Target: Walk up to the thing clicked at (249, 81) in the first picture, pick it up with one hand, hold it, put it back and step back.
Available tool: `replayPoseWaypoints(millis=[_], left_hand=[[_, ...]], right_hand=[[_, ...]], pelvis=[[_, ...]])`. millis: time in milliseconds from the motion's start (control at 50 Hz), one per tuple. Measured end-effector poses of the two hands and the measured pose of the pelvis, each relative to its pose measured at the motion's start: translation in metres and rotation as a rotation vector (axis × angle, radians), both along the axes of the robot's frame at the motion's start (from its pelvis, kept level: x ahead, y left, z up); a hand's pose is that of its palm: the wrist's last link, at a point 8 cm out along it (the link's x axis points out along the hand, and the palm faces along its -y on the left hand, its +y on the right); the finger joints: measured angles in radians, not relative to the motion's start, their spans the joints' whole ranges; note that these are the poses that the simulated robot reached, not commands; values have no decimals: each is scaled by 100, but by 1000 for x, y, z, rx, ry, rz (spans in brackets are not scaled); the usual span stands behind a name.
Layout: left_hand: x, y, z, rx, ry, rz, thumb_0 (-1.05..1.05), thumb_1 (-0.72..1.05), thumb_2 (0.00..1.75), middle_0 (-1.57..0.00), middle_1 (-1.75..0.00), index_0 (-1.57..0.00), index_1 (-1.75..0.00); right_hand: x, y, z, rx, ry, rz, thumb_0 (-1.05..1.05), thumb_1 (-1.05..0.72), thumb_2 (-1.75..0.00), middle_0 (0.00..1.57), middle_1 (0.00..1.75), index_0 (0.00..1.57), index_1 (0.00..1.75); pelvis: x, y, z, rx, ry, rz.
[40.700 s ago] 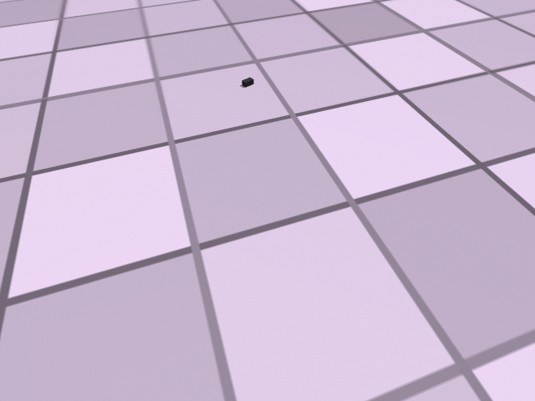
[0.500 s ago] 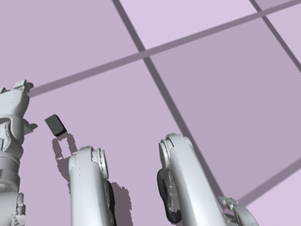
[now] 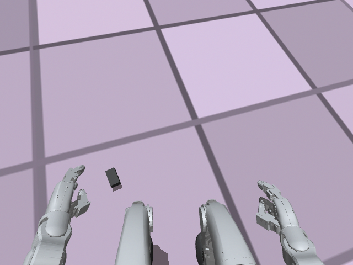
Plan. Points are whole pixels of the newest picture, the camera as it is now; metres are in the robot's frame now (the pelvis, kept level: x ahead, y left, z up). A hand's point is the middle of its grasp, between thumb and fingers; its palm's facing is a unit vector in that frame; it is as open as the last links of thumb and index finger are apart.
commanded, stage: home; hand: left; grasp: from above
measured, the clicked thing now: (113, 177) +0.46 +0.27 -0.55
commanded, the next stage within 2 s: none
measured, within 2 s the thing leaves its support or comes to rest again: neither
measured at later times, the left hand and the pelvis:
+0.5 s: hand (63, 215) +0.22 +0.19 +0.10, palm faces +0.11 -0.97 -0.20, open 7.4 cm; pelvis +0.06 +0.01 +0.14, yaw +3 degrees
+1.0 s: hand (62, 224) +0.21 +0.19 +0.10, palm faces +0.11 -0.98 -0.19, open 7.4 cm; pelvis +0.06 +0.00 +0.15, yaw +3 degrees
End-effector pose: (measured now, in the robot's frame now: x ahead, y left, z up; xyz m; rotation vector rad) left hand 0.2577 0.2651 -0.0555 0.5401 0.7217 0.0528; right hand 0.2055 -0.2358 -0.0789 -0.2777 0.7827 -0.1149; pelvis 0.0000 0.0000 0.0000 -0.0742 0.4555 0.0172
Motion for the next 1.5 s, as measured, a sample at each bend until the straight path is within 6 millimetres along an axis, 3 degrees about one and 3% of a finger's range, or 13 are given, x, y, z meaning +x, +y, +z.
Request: replayPoseWaypoints(millis=[120,320,420,520,780,1220,1500], left_hand=[[-18,-9,48,-122,33,123,1,89,90,-21,-30,-21,-31],[-40,-22,126,-276,69,265,1,90,90,-21,-30,-20,-31],[-48,-25,161,-305,45,275,1,90,90,-21,-30,-20,-30],[-56,-26,180,-310,29,270,1,90,90,-20,-30,-20,-30],[-68,-26,178,-323,45,282,1,90,90,-20,-30,-20,-30],[-66,-31,180,-314,38,269,1,89,89,-20,-30,-20,-30],[-66,-32,181,-310,35,266,1,88,89,-20,-30,-20,-30]], right_hand=[[3,10,51,17,-42,-19,1,-91,-89,21,30,20,30],[-13,6,122,-23,-60,-92,1,-90,-89,21,30,20,30],[-13,4,148,-40,-109,-119,1,-90,-89,21,30,20,30],[-2,5,163,-39,-169,-115,1,-90,-89,21,30,20,30],[25,12,177,-33,-261,-36,1,-90,-89,21,30,20,30],[7,3,167,-37,-204,-60,1,-90,-89,21,30,20,30],[12,1,168,-38,-220,-56,1,-90,-89,21,30,20,30]], pelvis=[[17,-1,47,7,-62,15],[47,1,114,15,-175,34],[58,4,134,20,-222,37],[64,6,144,25,-254,39],[63,4,146,35,-286,48],[62,0,146,39,-292,43],[62,-2,145,41,-290,42]])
